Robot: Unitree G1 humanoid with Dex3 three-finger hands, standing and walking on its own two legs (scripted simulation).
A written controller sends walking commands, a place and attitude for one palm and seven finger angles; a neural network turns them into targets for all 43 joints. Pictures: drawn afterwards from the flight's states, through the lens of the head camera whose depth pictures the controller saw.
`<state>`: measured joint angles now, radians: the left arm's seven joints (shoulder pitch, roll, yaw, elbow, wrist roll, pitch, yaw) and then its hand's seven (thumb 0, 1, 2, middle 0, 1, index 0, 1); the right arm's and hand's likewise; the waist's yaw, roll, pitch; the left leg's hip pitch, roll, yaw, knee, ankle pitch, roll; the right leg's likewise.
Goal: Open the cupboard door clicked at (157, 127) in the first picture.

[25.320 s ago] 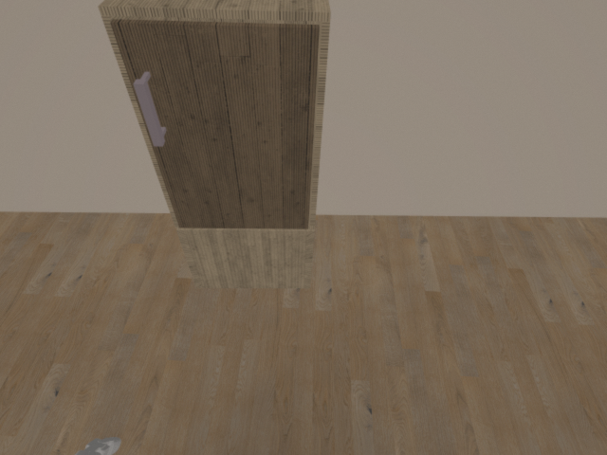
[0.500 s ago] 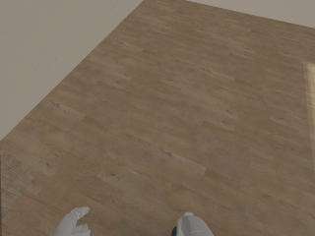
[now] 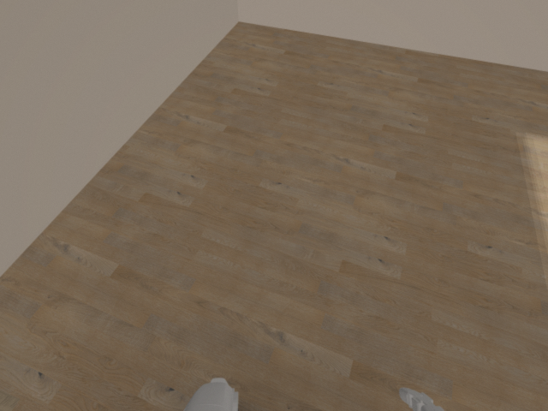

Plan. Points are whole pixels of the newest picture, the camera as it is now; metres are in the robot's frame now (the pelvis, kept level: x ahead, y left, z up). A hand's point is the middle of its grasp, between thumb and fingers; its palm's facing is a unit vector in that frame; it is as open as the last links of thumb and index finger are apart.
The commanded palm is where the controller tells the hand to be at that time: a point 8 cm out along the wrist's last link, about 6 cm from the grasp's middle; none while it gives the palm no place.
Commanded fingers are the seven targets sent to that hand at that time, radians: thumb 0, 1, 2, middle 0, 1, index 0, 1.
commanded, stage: walk to a spot facing it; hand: left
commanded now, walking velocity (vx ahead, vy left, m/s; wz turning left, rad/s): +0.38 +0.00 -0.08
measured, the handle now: out of the picture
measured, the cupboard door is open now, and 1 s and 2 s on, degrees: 48 48 48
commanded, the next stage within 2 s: turn to face it in 0.92 s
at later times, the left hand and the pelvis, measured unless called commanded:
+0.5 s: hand (208, 285) +0.36 +0.17 -0.17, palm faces -0.10 -0.97 -0.24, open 7.4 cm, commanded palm none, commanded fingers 0.00 0.90 0.90 -0.20 -0.30 -0.20 -0.30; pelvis +0.24 -0.02 -0.02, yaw -5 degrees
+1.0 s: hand (222, 248) +0.47 +0.16 -0.20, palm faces +0.00 -0.99 -0.15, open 7.4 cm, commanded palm none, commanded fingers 0.00 0.90 0.90 -0.20 -0.30 -0.20 -0.30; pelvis +0.47 -0.02 -0.01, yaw -3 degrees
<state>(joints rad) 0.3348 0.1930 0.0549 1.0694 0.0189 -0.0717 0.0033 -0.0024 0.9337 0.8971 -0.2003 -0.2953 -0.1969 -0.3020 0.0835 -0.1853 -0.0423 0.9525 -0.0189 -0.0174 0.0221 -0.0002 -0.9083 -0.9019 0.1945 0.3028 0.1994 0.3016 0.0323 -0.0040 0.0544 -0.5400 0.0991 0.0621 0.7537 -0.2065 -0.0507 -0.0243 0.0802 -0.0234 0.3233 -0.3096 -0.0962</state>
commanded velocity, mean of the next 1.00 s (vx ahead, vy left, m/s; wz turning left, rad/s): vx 0.35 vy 0.00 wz -0.02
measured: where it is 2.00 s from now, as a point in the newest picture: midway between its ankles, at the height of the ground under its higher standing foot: (307, 290)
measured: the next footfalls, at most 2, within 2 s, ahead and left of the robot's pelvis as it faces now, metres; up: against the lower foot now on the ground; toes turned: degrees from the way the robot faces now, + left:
left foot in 0.12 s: +0.20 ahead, +0.14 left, +0.00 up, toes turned +4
right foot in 0.50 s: +0.34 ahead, -0.15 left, +0.00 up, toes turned -11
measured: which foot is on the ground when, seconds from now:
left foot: up 0.00-0.10, down 0.12-0.50, up 0.52-0.84, down 0.86-1.00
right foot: down 0.00-0.10, up 0.12-0.48, down 0.50-0.88, up 0.90-1.00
